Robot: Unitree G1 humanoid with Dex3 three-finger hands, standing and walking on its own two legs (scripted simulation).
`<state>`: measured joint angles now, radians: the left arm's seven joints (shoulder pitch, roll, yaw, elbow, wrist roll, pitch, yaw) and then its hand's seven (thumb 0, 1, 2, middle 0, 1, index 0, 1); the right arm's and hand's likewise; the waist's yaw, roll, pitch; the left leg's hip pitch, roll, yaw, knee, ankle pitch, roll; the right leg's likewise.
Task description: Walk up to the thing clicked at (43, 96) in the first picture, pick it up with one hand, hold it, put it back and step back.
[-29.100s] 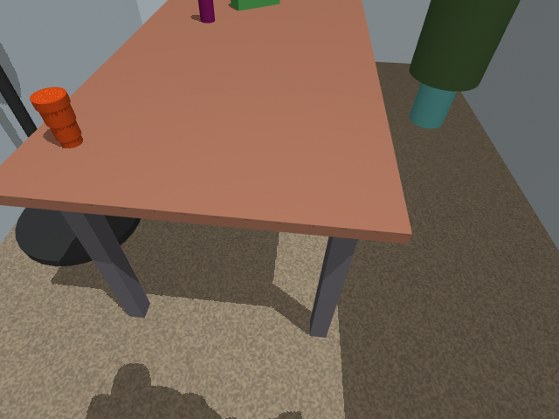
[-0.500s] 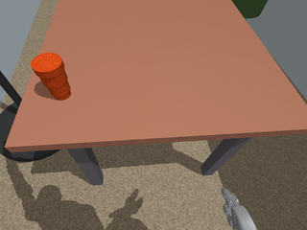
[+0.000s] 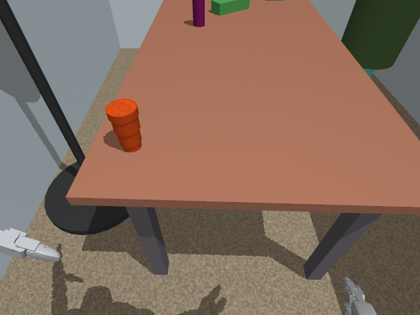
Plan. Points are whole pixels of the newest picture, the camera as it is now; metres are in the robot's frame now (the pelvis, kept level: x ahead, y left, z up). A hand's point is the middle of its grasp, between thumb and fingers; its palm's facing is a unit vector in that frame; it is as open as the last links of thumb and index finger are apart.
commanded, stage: sink last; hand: left
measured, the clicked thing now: (127, 128) +0.55 +0.21 +0.06
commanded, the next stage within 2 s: home in 0.46 s
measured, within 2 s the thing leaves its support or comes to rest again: neither
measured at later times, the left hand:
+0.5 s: hand (0, 284) +0.16 +0.25 +0.15, palm faces +0.43 -0.80 -0.42, open 17.5 cm
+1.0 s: hand out of the picture +0.15 +0.21 +0.01, palm faces +0.23 -0.93 -0.27, open 17.2 cm
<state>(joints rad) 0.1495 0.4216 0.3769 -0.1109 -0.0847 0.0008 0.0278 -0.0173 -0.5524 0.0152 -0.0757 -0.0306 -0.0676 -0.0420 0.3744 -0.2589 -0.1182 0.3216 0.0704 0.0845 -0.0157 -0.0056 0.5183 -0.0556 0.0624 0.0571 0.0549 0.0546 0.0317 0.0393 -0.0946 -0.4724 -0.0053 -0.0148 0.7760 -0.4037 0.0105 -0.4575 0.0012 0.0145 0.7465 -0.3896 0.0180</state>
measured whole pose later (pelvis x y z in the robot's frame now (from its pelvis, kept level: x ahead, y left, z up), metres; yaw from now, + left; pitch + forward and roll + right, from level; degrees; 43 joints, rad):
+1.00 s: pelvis -0.01 -0.01 -0.01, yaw +1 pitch +6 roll +0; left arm 0.56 0.22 0.14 -0.09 -0.06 -0.15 0.02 -0.02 -0.49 0.10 -0.07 -0.07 -0.06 -0.07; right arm 0.40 -0.19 -0.03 0.28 0.03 -0.09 -0.05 0.00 -0.44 -0.64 0.17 0.23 0.16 0.23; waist 0.03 0.01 -0.06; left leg -0.52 -0.02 -0.02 0.84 -0.41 0.00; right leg -0.52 -0.01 0.01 0.85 -0.43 0.01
